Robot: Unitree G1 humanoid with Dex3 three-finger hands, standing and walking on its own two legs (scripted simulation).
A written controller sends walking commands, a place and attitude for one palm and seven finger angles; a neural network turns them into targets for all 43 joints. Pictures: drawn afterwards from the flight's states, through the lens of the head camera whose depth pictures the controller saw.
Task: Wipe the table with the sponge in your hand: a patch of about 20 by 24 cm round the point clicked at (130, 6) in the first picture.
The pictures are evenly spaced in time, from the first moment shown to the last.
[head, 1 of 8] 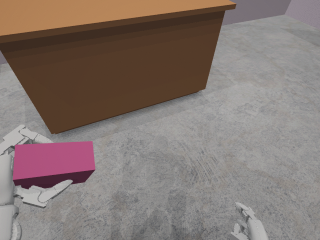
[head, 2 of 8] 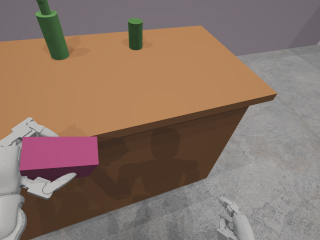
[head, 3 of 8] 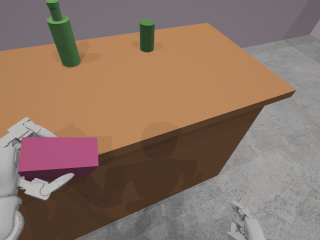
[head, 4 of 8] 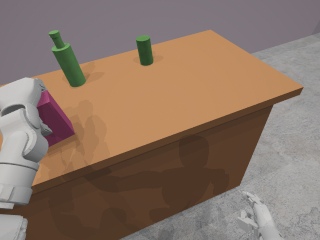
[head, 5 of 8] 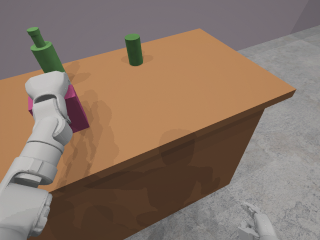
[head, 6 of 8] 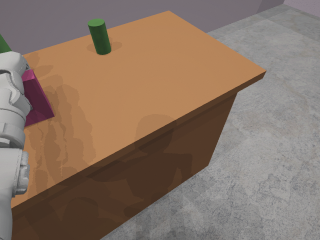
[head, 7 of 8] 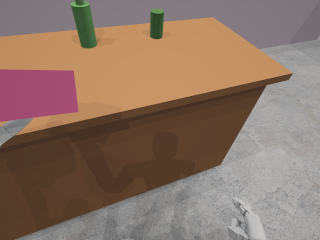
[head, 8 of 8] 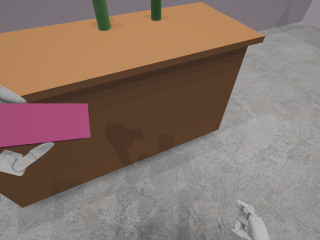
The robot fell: no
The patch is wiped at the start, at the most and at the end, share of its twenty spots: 0.00 1.00 1.00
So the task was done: no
